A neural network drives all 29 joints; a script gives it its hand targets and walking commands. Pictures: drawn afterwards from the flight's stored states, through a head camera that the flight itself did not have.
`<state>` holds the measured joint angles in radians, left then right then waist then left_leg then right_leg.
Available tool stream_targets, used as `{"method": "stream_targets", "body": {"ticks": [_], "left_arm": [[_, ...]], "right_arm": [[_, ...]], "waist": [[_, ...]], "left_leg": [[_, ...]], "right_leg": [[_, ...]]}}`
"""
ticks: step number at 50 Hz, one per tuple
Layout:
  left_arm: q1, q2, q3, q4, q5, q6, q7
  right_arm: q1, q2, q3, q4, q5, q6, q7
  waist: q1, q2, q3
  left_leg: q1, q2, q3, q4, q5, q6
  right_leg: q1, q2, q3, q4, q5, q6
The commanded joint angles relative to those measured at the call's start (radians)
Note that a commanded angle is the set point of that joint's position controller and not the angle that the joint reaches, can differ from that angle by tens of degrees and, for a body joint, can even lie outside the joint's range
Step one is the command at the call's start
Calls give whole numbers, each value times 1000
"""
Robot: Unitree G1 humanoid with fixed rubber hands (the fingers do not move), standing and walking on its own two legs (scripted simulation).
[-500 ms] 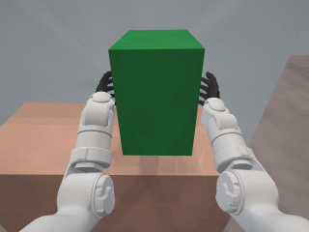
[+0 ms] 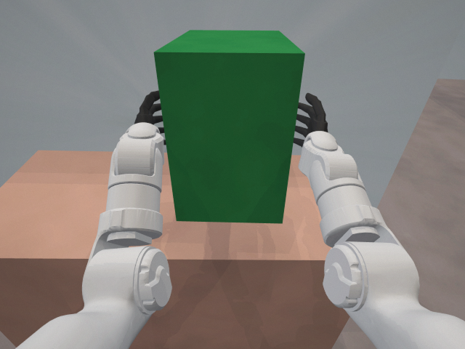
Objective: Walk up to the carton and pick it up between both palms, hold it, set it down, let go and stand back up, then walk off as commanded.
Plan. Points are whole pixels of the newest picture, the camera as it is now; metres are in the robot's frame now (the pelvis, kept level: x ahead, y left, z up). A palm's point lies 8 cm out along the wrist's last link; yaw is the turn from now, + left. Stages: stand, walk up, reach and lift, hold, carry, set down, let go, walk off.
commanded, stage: reach and lift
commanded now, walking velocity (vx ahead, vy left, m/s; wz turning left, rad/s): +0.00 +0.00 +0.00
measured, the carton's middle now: (231, 117) +0.49 +0.02 +0.23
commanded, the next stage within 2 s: hold in 0.24 s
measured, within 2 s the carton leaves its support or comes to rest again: neither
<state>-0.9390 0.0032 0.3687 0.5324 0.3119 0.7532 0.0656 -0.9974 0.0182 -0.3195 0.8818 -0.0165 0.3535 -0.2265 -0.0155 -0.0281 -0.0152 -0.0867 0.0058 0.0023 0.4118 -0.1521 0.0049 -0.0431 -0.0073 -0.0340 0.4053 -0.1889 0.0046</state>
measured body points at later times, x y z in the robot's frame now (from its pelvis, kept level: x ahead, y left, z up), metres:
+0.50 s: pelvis -0.01 +0.00 +0.00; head -0.11 +0.02 +0.44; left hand +0.36 +0.16 +0.28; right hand +0.37 -0.12 +0.27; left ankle +0.06 +0.12 -0.74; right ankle +0.03 -0.12 -0.74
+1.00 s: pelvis +0.00 +0.00 +0.00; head -0.08 +0.01 +0.44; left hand +0.39 +0.15 +0.28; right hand +0.40 -0.13 +0.26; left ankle +0.06 +0.12 -0.74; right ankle +0.03 -0.12 -0.74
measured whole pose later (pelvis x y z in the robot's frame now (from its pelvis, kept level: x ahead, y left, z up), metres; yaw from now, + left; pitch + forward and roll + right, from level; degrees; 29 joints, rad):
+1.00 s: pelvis +0.00 +0.00 +0.00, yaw +1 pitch -8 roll -1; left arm -1.01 0.03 0.26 0.51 0.31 0.85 0.10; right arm -1.02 -0.04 -0.24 0.81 0.11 0.50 -0.28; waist -0.03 -0.03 -0.06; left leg -0.13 0.01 -0.01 0.41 -0.14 0.00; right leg -0.08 -0.01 -0.05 0.40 -0.18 0.00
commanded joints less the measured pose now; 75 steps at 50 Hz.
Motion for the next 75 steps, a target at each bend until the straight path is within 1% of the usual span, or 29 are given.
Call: {"method": "stream_targets", "body": {"ticks": [1, 2, 3, 6, 9, 10, 12, 13, 15, 19, 21, 22, 24, 26, 28, 31, 39, 44, 48, 52, 56, 63, 64, 65, 69, 70, 71, 73, 75], "left_arm": [[-1045, -543, -387, -241, -217, -128, -189], [-1013, -542, -397, -230, -239, -120, -185], [-1048, -564, -451, -321, -266, -121, -176], [-1021, -593, -474, -361, -276, -106, -166], [-1026, -608, -485, -439, -302, -106, -149], [-969, -593, -481, -433, -301, -88, -151], [-979, -585, -440, -323, -260, -51, -164], [-948, -567, -377, -295, -239, -42, -175], [-938, -572, -377, -290, -245, -31, -183], [-1047, -550, -351, -211, -215, -31, -205], [-1031, -564, -335, -164, -198, -17, -219], [-1130, -564, -351, -246, -217, -36, -216], [-1121, -564, -341, -192, -209, -40, -206], [-1166, -573, -360, -113, -217, -49, -198], [-1151, -547, -308, -112, -199, -57, -199], [-1137, -554, -315, -44, -191, -62, -207], [-1161, -553, -349, -137, -222, -99, -190], [-1132, -570, -413, -301, -282, -96, -168], [-1065, -627, -504, -401, -332, -67, -149], [-884, -585, -398, -305, -270, -3, -179], [-846, -576, -390, -325, -234, 47, -205], [-933, -572, -335, -217, -211, 73, -236], [-946, -581, -337, -237, -222, 64, -236], [-985, -585, -362, -264, -237, 54, -240], [-1010, -624, -402, -235, -265, 39, -232], [-1053, -611, -384, -191, -259, 35, -229], [-1044, -600, -351, -153, -234, 34, -227], [-1025, -572, -316, -154, -207, 32, -235], [-1060, -596, -323, -112, -222, 20, -230]], "right_arm": [[-1071, 529, 354, -272, 206, -49, 183], [-1134, 547, 402, -342, 237, -54, 173], [-1097, 543, 431, -374, 256, -45, 165], [-1064, 544, 480, -384, 318, -22, 149], [-1137, 595, 566, -550, 375, -13, 127], [-1076, 571, 557, -524, 387, 17, 118], [-1088, 535, 529, -457, 369, 48, 117], [-1138, 559, 541, -501, 373, 48, 121], [-1164, 566, 541, -543, 369, 56, 124], [-1153, 545, 443, -355, 322, 84, 128], [-1165, 509, 384, -376, 306, 89, 131], [-1153, 518, 379, -342, 302, 90, 142], [-1224, 545, 385, -382, 297, 73, 154], [-1233, 504, 313, -294, 251, 69, 164], [-1179, 520, 292, -225, 227, 71, 177], [-1138, 475, 236, -182, 188, 65, 186], [-1148, 518, 279, -232, 202, 38, 194], [-1151, 554, 415, -384, 307, 44, 161], [-1138, 560, 521, -532, 407, 69, 123], [-1168, 525, 555, -637, 440, 114, 87], [-1115, 495, 565, -615, 481, 160, 68], [-1204, 452, 468, -556, 475, 198, 78], [-1209, 482, 488, -571, 473, 197, 82], [-1195, 467, 453, -547, 454, 201, 79], [-1205, 476, 451, -555, 451, 189, 85], [-1245, 474, 426, -529, 441, 186, 96], [-1209, 459, 397, -424, 421, 195, 98], [-1150, 474, 385, -385, 394, 195, 111], [-1204, 455, 364, -404, 382, 179, 125]], "waist": [[-87, 31, -613], [-68, 4, -650], [-96, 27, -693], [-98, 59, -726], [-66, 10, -802], [-87, 21, -733], [-89, 18, -599], [-46, -31, -569], [-40, -32, -576], [-68, 0, -462], [-95, 37, -431], [-103, 40, -440], [-74, 43, -475], [-95, 83, -423], [-67, 75, -441], [-98, 88, -418], [-88, 71, -588], [-56, 44, -773], [-93, 58, -833], [-57, -8, -697], [-68, 26, -580], [-68, 62, -463], [-61, 33, -492], [-97, 62, -512], [-102, 91, -543], [-95, 69, -501], [-84, 127, -442], [-77, 76, -422], [-82, 114, -454]], "left_leg": [[119, -32, 34, -106, 117, -12], [163, -37, 34, -72, 204, -14], [208, -39, 30, -55, 259, -24], [268, -44, 12, -2, 414, -53], [273, -51, 19, 20, 482, -37], [266, -54, 16, 17, 487, -42], [217, -49, 17, -19, 320, -26], [173, -48, 18, -43, 266, -5], [143, -50, 29, -60, 203, 7], [71, -36, 25, -103, 55, 5], [4, -14, 13, -145, -53, 15], [-31, 2, 0, -181, -135, 16], [-60, 3, -2, -181, -166, 20], [-96, 22, -13, -227, -302, 10], [-103, 27, -5, -237, -299, 15], [-129, 36, -19, -264, -362, 12], [-50, 19, -11, -213, -235, 0], [166, -18, 18, -82, 140, -21], [258, -41, -1, 7, 374, -53], [197, -58, 10, -9, 357, -16], [175, -54, 10, -12, 366, -31], [54, -32, -1, -83, 174, -34], [68, -30, -2, -83, 204, -26], [60, -25, -10, -98, 171, -36], [41, -15, -17, -93, 167, -47], [0, -9, -18, -124, 91, -37], [-30, -7, -14, -141, 43, -41], [-62, 1, -14, -164, 5, -24], [-105, 12, -25, -197, -99, -20]], "right_leg": [[129, 77, -43, -113, 116, 45], [125, 80, -41, -119, 159, 42], [136, 79, -39, -121, 208, 45], [158, 91, -31, -105, 299, 44], [192, 93, -19, -93, 389, 56], [186, 90, -15, -98, 411, 60], [128, 82, -13, -131, 236, 52], [135, 78, -7, -127, 194, 53], [141, 73, -15, -141, 162, 55], [72, 71, -18, -152, 24, 40], [112, 78, -16, -129, 5, 50], [130, 81, -27, -110, -23, 51], [121, 84, -22, -108, -46, 57], [66, 82, -28, -111, -120, 47], [96, 83, -30, -102, -121, 45], [104, 85, -23, -84, -118, 47], [118, 86, -25, -87, -37, 42], [93, 87, -14, -110, 139, 37], [135, 98, -3, -110, 288, 39], [178, 83, 14, -113, 308, 62], [175, 87, 0, -109, 318, 51], [130, 98, -5, -118, 109, 28], [142, 97, -10, -109, 137, 33], [157, 95, -3, -103, 147, 33], [167, 105, -5, -100, 151, 21], [156, 105, -6, -105, 78, 21], [136, 102, -6, -96, 72, 19], [171, 97, 0, -85, 74, 27], [167, 102, -3, -75, 24, 27]]}}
